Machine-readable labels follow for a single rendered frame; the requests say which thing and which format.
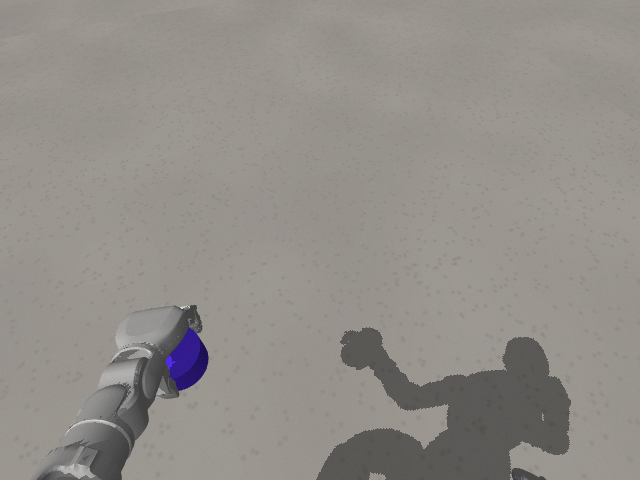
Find left robot arm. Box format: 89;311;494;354
30;343;166;480

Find left robot hand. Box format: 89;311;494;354
115;305;202;399

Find tin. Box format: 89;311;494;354
165;328;209;391

